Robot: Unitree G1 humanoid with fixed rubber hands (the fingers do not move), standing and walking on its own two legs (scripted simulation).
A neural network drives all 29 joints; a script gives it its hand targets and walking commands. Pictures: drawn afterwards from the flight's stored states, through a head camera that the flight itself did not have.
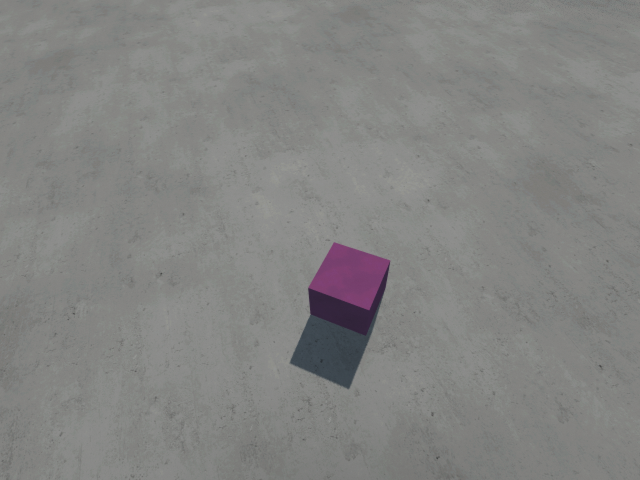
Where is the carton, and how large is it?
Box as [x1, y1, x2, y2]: [308, 242, 389, 335]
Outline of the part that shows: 334,242 308,287 310,313 365,335 385,287 389,260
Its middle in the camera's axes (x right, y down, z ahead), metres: +0.10 +0.17 +1.37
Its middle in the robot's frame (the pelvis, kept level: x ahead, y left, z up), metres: +0.85 -0.07 -0.67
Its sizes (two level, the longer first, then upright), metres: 0.217 0.213 0.169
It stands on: the floor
